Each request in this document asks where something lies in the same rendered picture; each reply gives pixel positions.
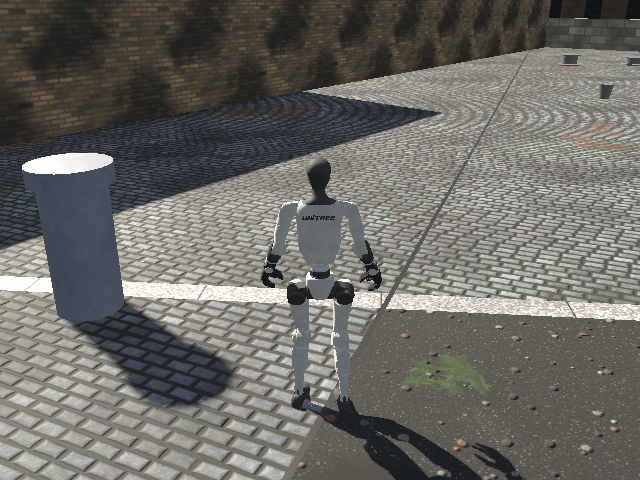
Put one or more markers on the right robot forearm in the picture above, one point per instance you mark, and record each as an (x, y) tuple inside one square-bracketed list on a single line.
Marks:
[(369, 261)]

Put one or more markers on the right robot hand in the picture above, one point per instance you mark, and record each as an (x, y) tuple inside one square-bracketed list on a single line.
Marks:
[(376, 278)]

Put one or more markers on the left robot forearm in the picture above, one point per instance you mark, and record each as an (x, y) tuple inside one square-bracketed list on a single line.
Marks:
[(271, 260)]

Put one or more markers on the robot right thigh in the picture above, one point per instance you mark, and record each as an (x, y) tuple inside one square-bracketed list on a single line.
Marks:
[(342, 302)]

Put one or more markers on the right robot upper arm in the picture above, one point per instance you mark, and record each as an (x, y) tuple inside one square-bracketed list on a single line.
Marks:
[(350, 210)]

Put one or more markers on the left robot upper arm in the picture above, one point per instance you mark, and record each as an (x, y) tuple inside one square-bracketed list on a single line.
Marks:
[(287, 211)]

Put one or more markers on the left robot hand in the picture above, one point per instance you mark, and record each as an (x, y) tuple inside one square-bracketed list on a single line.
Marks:
[(264, 277)]

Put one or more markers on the robot head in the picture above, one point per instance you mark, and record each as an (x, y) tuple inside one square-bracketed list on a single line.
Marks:
[(318, 172)]

